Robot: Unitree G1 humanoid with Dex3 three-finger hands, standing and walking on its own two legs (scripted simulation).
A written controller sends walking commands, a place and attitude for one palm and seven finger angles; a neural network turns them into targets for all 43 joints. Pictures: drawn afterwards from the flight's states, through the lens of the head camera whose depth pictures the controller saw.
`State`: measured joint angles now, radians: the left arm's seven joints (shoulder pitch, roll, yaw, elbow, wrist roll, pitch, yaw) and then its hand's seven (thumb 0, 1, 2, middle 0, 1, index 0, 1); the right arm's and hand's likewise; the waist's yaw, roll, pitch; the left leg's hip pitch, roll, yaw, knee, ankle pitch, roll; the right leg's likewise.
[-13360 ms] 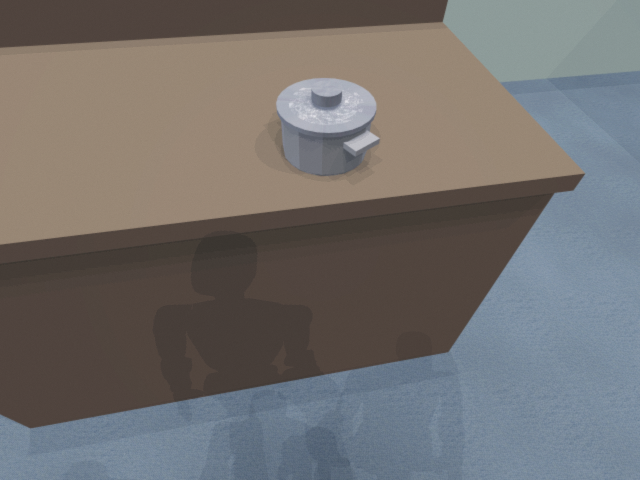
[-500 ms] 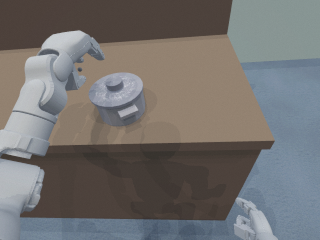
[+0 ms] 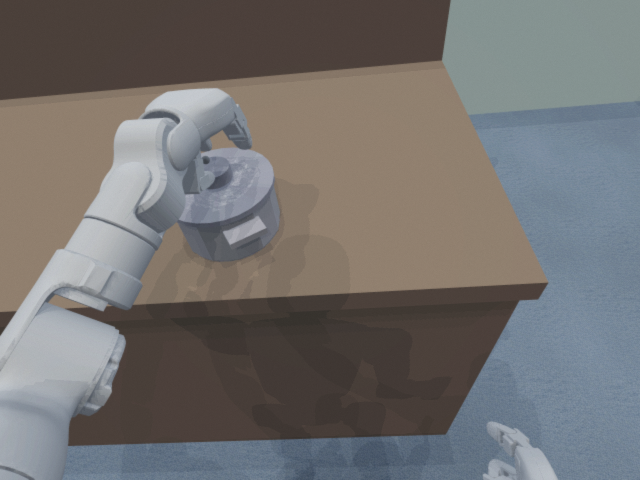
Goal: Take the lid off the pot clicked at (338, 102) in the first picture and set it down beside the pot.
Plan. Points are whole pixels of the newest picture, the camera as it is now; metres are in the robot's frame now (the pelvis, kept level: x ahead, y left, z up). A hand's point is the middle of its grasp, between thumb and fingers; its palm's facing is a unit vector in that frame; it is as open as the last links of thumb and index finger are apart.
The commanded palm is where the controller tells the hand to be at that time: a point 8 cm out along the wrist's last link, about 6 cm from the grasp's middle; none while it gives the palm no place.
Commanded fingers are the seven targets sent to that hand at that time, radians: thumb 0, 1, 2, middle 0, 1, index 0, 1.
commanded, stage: move the open hand above the knob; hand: left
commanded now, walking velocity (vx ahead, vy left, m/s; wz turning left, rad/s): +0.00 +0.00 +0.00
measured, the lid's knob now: (213, 172) +0.48 +0.15 +0.15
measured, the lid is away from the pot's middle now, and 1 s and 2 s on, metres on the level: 0.00 0.00 0.00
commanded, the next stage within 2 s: none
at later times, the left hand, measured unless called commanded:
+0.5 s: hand (182, 135) +0.45 +0.16 +0.23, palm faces -0.16 -0.05 -0.99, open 9.9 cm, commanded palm +0.42 +0.16 +0.29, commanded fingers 0.00 -0.38 1.70 -0.88 -0.08 -0.88 -0.08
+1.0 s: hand (204, 132) +0.46 +0.14 +0.23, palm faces -0.19 -0.02 -0.98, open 9.8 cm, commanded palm +0.44 +0.15 +0.29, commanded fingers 0.00 -0.38 1.70 -0.88 -0.08 -0.88 -0.08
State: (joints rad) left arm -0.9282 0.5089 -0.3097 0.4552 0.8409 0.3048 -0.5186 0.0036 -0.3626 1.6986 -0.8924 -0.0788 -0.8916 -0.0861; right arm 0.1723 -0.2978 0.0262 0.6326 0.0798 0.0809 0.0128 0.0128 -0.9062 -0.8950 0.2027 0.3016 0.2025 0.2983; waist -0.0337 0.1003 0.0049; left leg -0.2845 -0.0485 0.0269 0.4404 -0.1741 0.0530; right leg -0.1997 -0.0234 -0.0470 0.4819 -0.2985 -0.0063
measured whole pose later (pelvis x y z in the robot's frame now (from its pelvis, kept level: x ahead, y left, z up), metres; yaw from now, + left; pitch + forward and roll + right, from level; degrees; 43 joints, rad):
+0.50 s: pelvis +0.00 +0.00 +0.00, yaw +0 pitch +3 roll +1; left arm -1.04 0.50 -0.28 0.63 0.88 0.36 -0.46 0.00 -0.36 1.70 -0.89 -0.08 -0.89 -0.09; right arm 0.17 -0.28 0.03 0.62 0.08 0.10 0.03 0.01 -0.91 -0.89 0.20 0.30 0.20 0.30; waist -0.03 0.09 -0.04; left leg -0.30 -0.05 0.03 0.42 -0.16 0.05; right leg -0.23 -0.02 -0.04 0.48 -0.29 -0.01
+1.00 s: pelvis +0.00 +0.00 +0.00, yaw +0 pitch +2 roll +0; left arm -1.07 0.49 -0.30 0.64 0.85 0.25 -0.49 0.00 -0.36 1.70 -0.90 -0.08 -0.90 -0.09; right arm 0.21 -0.28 0.03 0.67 0.08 0.05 -0.02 0.01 -0.91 -0.89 0.20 0.30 0.20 0.30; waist -0.05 0.08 -0.01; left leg -0.29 -0.05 0.02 0.42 -0.17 0.05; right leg -0.20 -0.02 -0.05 0.46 -0.29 -0.01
